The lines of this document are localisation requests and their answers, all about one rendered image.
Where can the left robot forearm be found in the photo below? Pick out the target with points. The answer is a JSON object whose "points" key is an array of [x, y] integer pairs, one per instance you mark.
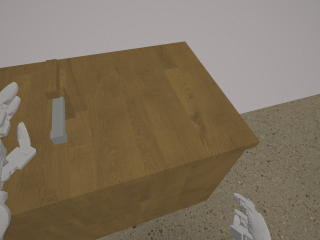
{"points": [[5, 214]]}

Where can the tap lever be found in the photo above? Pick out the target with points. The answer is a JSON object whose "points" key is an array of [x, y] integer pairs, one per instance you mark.
{"points": [[58, 133]]}

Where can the counter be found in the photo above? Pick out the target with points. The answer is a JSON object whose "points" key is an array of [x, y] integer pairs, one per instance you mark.
{"points": [[149, 133]]}

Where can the right robot hand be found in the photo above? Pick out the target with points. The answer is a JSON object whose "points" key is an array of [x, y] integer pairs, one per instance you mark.
{"points": [[253, 225]]}

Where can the left robot hand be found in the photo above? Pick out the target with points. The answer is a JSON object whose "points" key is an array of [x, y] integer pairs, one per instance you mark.
{"points": [[19, 157]]}

